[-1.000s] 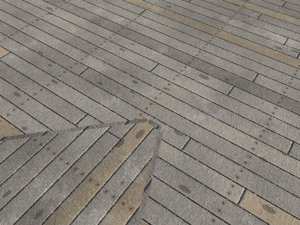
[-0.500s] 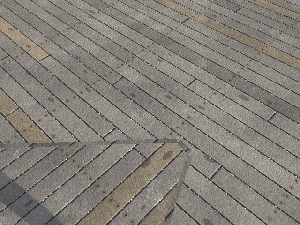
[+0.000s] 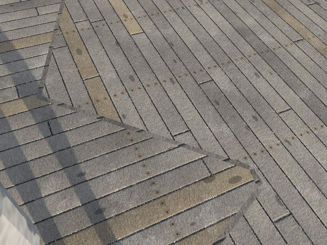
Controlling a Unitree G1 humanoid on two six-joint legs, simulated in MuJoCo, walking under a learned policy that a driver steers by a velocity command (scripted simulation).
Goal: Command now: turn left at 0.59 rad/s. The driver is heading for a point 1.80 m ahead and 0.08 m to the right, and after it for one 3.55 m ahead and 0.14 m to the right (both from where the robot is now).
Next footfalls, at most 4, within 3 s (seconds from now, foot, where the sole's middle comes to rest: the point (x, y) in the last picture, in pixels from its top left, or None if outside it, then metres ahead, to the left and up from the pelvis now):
0.32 right None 0.08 -0.14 -0.78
2.06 right None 0.43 -0.09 -0.78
2.58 left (145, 174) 0.74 0.06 -0.78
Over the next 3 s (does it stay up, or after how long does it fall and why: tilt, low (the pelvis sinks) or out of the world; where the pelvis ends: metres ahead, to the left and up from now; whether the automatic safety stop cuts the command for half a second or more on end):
stays up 0.78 -0.06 0.00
